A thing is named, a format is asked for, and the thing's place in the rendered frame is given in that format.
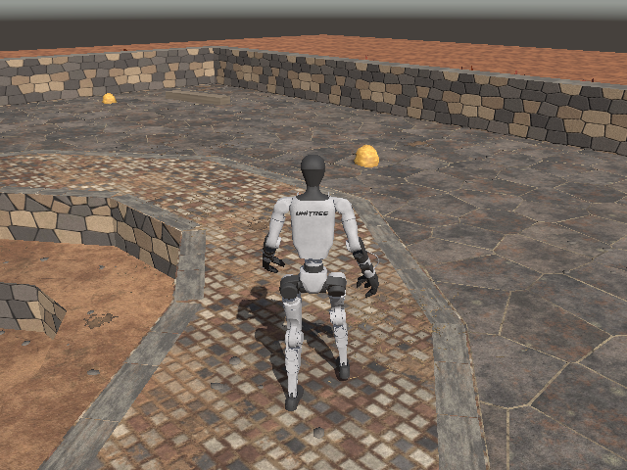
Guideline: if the right robot hand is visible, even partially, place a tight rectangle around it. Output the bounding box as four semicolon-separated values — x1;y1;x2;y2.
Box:
357;272;379;298

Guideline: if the left robot forearm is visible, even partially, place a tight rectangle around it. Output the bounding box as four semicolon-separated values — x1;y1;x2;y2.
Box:
263;234;276;262

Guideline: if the left robot shin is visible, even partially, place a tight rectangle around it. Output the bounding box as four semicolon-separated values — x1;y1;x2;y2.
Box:
285;330;302;398

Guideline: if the left robot hand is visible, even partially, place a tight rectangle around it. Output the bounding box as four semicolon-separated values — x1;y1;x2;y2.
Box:
263;257;285;273

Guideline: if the left robot upper arm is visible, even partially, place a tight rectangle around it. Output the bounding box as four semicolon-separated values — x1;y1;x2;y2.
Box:
265;197;293;249

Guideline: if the humanoid robot head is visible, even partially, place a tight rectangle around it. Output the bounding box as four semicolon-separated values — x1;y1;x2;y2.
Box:
296;155;330;201

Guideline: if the right robot upper arm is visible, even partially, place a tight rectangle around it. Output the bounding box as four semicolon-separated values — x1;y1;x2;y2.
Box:
333;197;362;253

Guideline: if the right robot forearm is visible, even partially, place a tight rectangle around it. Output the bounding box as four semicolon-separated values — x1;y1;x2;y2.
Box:
353;237;375;278

